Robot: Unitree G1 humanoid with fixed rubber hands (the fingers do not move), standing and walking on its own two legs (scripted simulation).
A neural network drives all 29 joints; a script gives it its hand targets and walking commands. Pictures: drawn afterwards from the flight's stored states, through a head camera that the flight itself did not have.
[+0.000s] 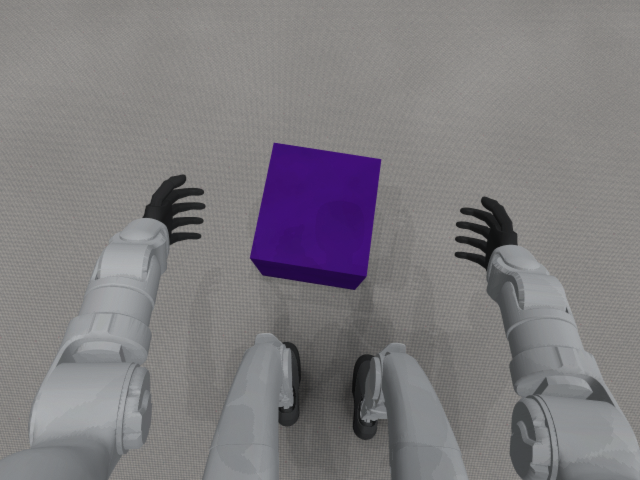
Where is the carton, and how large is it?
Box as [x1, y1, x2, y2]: [250, 143, 380, 289]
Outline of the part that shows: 274,143 250,258 263,275 354,289 366,276 380,159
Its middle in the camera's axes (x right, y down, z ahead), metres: -0.01 -0.05 +1.00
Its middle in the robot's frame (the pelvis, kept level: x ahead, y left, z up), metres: +0.56 +0.03 -0.56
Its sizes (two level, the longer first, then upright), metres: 0.289 0.263 0.235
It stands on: the floor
